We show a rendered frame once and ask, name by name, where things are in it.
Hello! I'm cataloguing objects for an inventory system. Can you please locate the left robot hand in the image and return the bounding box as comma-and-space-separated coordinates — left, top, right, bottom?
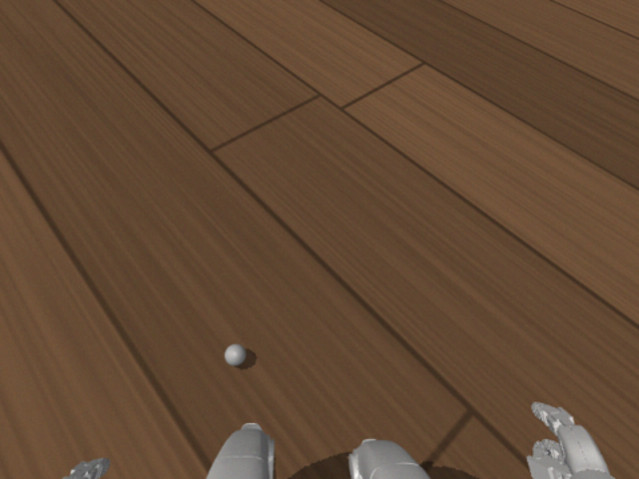
63, 458, 110, 479

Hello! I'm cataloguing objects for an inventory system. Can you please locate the ball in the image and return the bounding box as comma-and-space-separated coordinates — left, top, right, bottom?
225, 344, 246, 366

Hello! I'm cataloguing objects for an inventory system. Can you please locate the right robot hand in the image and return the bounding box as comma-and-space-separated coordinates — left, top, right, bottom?
526, 402, 610, 479

